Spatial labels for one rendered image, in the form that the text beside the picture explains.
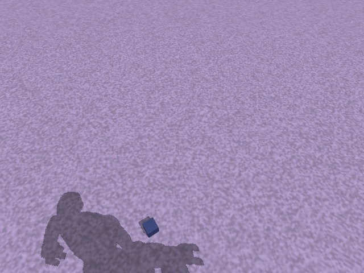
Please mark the cube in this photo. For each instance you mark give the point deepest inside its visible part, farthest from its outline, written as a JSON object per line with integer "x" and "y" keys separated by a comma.
{"x": 150, "y": 227}

